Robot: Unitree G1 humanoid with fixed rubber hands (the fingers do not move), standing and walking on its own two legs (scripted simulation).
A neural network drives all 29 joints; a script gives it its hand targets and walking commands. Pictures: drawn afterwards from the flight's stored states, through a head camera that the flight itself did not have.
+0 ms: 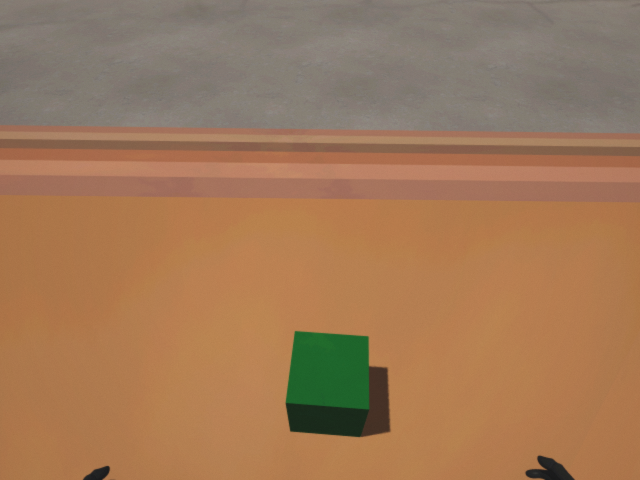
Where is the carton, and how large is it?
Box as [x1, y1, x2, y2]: [286, 331, 368, 436]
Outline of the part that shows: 295,331 286,396 286,408 290,431 360,436 368,411 368,336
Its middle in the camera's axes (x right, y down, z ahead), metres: +0.02 +0.42 +1.13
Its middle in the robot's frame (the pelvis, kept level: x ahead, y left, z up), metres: +0.48 -0.03 -0.66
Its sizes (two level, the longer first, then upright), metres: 0.210 0.200 0.250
